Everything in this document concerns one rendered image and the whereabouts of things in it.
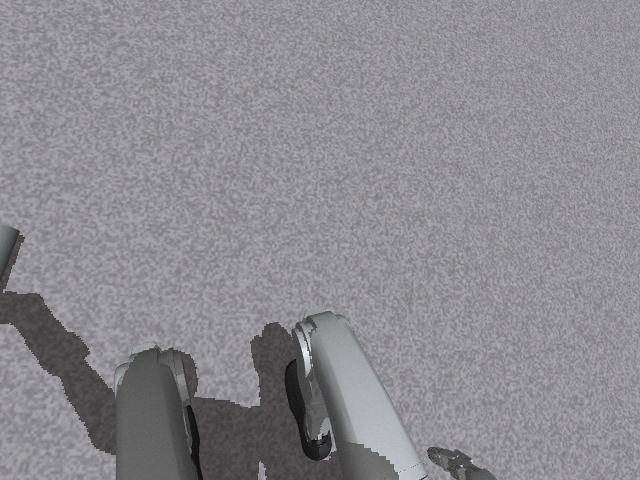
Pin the left robot foot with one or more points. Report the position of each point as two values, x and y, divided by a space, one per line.
195 444

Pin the can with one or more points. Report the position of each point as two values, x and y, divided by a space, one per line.
8 238

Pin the right robot hand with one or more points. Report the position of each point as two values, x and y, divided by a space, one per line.
459 465

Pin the right robot foot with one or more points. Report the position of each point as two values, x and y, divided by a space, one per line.
313 449

